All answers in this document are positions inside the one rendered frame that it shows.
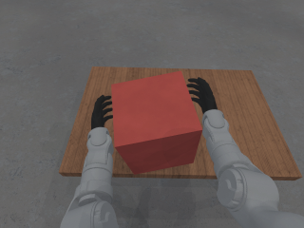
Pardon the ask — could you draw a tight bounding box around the robot left forearm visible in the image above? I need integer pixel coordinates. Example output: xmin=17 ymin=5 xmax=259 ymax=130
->
xmin=60 ymin=127 xmax=114 ymax=228

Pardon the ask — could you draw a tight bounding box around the robot right forearm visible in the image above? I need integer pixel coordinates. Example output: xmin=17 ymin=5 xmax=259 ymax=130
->
xmin=201 ymin=109 xmax=279 ymax=201

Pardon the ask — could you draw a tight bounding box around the robot right hand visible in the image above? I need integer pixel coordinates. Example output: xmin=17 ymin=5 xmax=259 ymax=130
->
xmin=186 ymin=77 xmax=218 ymax=114

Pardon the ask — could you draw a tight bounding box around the robot left upper arm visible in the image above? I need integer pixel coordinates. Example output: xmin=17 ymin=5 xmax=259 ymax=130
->
xmin=60 ymin=200 xmax=119 ymax=228

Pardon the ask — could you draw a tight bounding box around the table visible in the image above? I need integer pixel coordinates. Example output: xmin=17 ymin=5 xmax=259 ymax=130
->
xmin=59 ymin=66 xmax=302 ymax=181

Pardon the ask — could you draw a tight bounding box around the robot left hand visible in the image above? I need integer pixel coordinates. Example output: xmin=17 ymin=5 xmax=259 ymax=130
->
xmin=91 ymin=95 xmax=113 ymax=130

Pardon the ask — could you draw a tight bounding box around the robot right upper arm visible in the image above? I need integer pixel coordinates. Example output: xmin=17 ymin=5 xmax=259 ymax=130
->
xmin=217 ymin=167 xmax=304 ymax=228

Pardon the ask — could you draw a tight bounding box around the carton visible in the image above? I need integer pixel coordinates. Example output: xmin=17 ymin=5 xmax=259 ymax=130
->
xmin=111 ymin=71 xmax=202 ymax=175

